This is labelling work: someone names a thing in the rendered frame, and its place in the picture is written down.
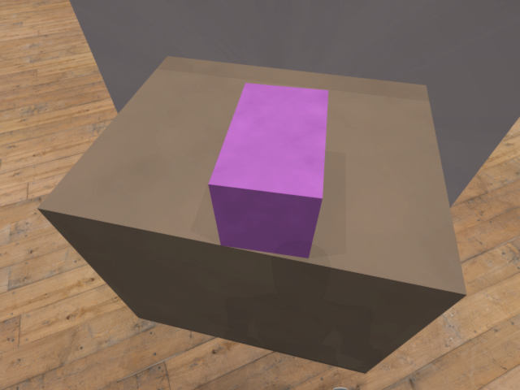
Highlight pedestal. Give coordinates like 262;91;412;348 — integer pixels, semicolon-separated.
37;56;467;374

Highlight carton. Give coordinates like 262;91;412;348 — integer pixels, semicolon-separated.
208;83;328;258

